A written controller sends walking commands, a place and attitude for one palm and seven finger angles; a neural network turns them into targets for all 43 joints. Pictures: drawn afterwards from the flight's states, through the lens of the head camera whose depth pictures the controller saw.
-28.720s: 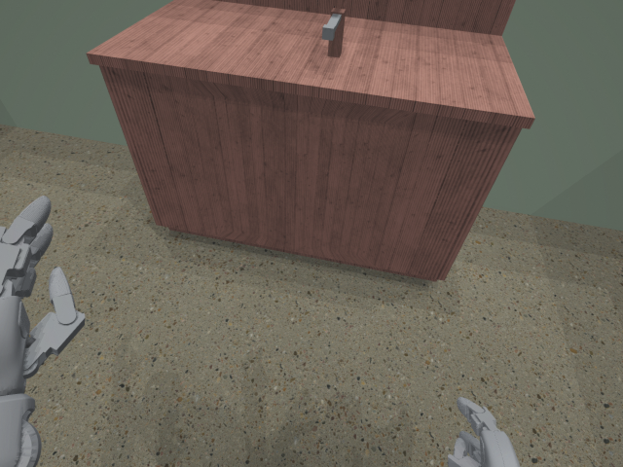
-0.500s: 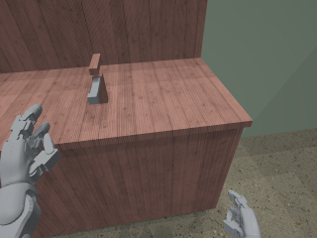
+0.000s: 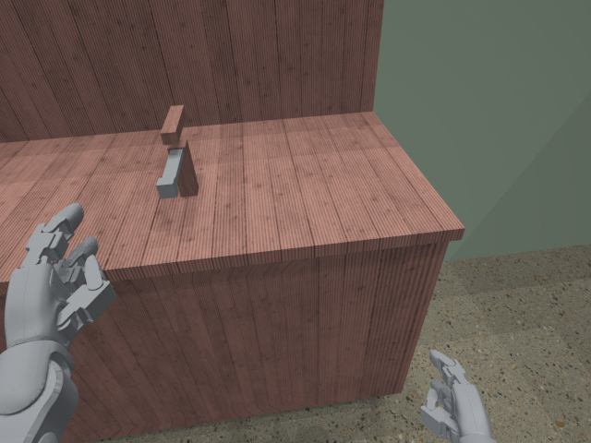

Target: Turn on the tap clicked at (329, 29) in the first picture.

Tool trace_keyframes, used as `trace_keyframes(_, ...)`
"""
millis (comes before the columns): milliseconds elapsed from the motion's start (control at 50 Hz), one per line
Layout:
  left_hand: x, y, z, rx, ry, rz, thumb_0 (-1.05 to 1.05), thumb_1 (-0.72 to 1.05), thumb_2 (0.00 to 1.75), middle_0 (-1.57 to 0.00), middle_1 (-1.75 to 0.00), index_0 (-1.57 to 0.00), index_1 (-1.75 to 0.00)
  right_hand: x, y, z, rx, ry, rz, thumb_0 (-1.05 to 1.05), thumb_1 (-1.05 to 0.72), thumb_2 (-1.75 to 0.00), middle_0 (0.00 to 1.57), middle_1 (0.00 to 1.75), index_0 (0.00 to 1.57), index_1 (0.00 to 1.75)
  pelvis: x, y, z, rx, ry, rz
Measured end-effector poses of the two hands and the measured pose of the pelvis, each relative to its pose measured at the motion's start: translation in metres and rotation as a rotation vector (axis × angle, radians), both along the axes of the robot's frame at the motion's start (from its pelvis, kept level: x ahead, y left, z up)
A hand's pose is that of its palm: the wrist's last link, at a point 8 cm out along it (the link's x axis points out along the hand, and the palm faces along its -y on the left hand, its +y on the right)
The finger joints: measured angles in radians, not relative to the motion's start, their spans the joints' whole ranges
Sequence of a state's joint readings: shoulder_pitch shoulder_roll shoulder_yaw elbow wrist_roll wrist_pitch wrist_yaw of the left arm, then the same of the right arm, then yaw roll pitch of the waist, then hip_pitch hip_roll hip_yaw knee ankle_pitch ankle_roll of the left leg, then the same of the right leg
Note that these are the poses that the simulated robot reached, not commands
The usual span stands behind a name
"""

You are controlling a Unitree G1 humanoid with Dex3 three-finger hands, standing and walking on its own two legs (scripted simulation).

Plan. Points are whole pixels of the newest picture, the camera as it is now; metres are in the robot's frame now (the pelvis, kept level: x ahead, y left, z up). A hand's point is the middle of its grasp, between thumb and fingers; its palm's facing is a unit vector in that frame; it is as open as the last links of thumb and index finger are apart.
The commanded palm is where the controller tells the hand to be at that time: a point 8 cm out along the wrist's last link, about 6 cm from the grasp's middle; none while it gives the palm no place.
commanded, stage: turn the palm inward beside the body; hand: left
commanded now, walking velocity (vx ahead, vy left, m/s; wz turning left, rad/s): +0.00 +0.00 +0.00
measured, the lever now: (167, 187) +0.45 +0.32 +0.14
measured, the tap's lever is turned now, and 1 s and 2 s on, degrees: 0 0 0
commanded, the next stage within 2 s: reach beside the lever's end, fingers flat in 0.08 s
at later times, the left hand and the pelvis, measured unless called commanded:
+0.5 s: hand (117, 267) +0.23 +0.26 +0.18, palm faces +0.53 -0.85 -0.07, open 7.4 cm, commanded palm +0.18 +0.29 +0.19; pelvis +0.01 -0.01 +0.00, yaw +0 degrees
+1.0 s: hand (125, 244) +0.27 +0.28 +0.17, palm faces +0.54 -0.84 -0.06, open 7.5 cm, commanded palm +0.24 +0.32 +0.17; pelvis +0.01 +0.01 +0.00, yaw -1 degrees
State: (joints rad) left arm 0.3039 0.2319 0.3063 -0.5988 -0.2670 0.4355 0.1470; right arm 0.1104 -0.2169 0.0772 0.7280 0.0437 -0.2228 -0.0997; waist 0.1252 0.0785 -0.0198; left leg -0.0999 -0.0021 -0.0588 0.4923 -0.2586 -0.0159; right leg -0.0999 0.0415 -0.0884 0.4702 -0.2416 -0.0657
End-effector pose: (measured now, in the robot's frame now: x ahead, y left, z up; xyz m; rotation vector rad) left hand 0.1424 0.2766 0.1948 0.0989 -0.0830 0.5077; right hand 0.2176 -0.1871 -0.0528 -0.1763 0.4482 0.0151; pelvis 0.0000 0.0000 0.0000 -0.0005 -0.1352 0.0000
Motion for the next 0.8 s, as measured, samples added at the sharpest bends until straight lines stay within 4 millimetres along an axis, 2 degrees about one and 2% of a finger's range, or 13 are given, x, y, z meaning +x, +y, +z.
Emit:
trace_keyframes(240,0.011,-0.010,0.005,0.024,-0.014,-0.014,0.02,0.90,0.89,-0.20,-0.30,-0.20,-0.30,0.005,-0.009,-0.005,0.005,0.011,-0.008,0.01,-0.91,-0.90,0.20,0.30,0.20,0.30,0.009,-0.005,0.000,0.003,0.015,-0.001)
trace_keyframes(460,0.034,0.014,-0.010,-0.019,0.038,0.051,0.02,0.90,0.89,-0.20,-0.30,-0.20,-0.30,0.006,-0.016,-0.011,-0.008,0.045,-0.039,0.01,-0.91,-0.90,0.21,0.30,0.20,0.30,0.013,-0.007,-0.001,0.005,0.040,-0.002)
trace_keyframes(800,0.070,0.027,-0.013,-0.030,0.026,0.032,0.02,0.90,0.89,-0.19,-0.29,-0.20,-0.29,-0.010,-0.023,-0.017,-0.026,0.082,-0.110,0.01,-0.91,-0.90,0.20,0.30,0.20,0.30,0.016,0.003,-0.001,0.010,0.063,-0.016)
